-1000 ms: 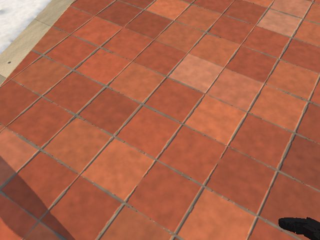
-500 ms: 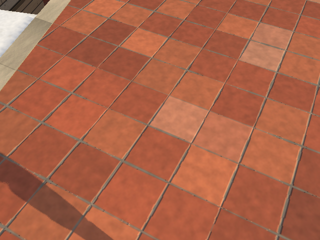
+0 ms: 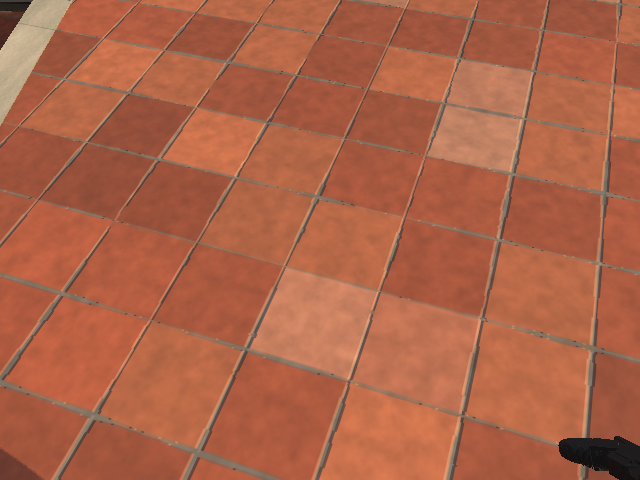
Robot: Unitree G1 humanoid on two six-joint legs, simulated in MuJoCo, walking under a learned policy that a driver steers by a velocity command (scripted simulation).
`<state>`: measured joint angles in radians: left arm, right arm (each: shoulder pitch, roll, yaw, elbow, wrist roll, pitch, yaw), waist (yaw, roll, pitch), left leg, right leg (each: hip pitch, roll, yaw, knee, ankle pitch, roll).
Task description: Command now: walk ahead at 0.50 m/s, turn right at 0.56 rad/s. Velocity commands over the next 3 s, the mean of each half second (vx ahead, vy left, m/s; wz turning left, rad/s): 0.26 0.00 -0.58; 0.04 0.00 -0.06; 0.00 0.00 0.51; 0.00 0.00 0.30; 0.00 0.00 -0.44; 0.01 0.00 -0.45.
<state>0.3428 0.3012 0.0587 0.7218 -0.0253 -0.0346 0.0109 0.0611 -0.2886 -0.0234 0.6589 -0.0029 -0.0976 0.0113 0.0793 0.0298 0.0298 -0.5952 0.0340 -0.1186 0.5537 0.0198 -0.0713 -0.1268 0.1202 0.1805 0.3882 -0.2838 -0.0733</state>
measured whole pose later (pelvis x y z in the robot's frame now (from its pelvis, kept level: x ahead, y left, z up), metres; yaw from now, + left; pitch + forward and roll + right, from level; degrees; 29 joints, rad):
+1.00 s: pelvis +0.24 +0.01 -0.01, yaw -17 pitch +0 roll -1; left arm 0.09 0.26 0.06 0.71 0.01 0.03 0.04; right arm 0.22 -0.29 -0.05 0.81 -0.01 0.03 -0.01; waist -0.03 -0.02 0.04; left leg -0.29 0.02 0.01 0.62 -0.34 0.01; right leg -0.35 0.00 -0.05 0.69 -0.37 0.00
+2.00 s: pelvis +0.22 +0.04 +0.00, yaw +8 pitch +0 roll +0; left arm 0.20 0.31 0.07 0.83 -0.02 0.05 0.03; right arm 0.10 -0.21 -0.02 0.74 -0.03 0.00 -0.02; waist 0.03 -0.05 0.05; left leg -0.20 -0.03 0.07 0.44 -0.24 0.06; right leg -0.37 -0.07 0.03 0.84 -0.40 0.09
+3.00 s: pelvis +0.25 +0.02 +0.00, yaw -23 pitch +0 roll +0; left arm 0.15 0.35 0.07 0.74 -0.01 0.05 0.03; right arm 0.16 -0.26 -0.05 0.79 0.00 -0.02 -0.01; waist -0.01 -0.05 0.06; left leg -0.21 -0.02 -0.04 0.43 -0.22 0.02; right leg -0.39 0.07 0.14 0.98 -0.48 0.08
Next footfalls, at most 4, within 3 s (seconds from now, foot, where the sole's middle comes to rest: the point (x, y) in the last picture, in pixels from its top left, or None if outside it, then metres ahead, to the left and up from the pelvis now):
0.08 left None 0.23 0.14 -0.78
0.56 right None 0.26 -0.13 -0.78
0.94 left None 0.31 0.11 -0.78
1.30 right None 0.26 -0.13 -0.78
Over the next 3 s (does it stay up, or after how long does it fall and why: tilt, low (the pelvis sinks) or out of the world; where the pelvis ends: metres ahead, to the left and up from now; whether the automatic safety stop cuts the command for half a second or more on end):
stays up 0.25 0.02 0.00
